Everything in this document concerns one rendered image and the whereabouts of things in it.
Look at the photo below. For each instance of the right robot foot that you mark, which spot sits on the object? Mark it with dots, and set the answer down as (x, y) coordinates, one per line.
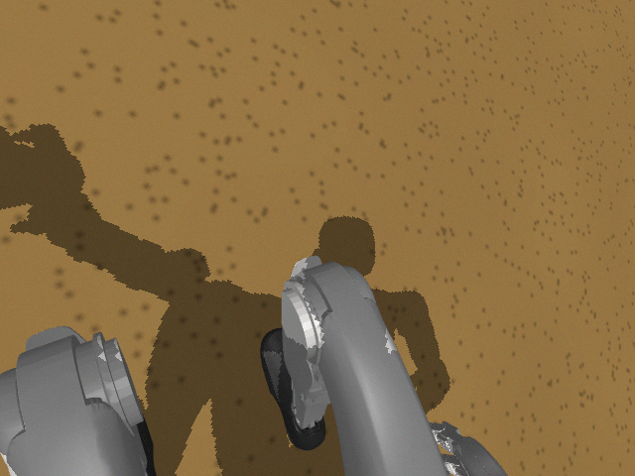
(280, 386)

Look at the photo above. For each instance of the right robot hand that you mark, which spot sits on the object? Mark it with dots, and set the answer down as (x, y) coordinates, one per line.
(469, 457)

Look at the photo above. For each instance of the left robot foot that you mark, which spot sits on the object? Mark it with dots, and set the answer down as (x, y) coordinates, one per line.
(148, 447)

